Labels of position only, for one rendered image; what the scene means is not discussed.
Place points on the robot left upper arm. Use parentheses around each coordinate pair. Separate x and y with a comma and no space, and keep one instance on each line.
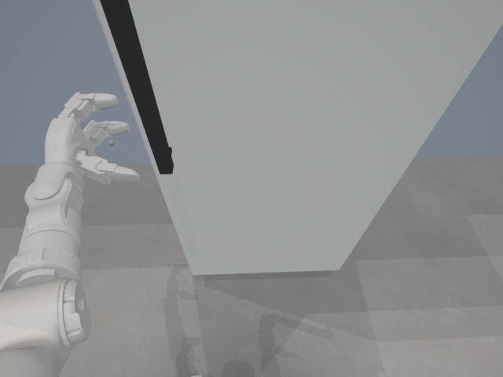
(39,325)

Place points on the left robot forearm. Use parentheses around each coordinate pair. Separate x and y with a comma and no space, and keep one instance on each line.
(50,244)

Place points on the handle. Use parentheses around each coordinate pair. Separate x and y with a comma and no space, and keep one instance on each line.
(124,33)

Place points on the fridge door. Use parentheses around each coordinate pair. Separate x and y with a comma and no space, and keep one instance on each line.
(291,121)

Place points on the robot left hand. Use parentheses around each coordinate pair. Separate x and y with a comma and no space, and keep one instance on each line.
(65,139)

